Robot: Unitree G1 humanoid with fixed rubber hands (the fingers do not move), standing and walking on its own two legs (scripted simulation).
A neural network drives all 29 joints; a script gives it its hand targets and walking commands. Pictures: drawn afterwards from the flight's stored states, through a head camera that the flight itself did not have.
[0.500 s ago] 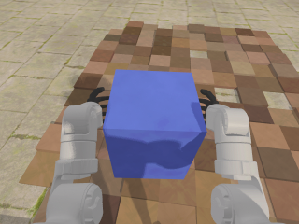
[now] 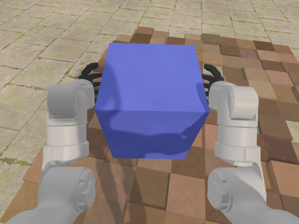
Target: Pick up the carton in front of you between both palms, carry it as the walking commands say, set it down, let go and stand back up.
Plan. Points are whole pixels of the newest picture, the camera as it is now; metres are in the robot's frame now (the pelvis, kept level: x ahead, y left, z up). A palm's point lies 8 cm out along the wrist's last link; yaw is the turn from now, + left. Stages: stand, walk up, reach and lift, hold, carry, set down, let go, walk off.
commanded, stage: carry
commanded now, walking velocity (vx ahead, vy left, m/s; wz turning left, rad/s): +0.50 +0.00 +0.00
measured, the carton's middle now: (150, 106) +0.40 +0.02 +0.11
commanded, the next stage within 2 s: none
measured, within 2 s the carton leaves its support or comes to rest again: neither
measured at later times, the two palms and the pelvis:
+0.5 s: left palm (126, 51) +0.63 +0.11 +0.13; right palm (211, 54) +0.64 -0.19 +0.13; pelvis +0.30 -0.04 +0.03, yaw +1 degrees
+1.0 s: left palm (122, 27) +0.87 +0.15 +0.11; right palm (189, 31) +0.86 -0.15 +0.11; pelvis +0.61 +0.01 +0.03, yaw -1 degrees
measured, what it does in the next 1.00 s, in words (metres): walks ahead: right foot, then left foot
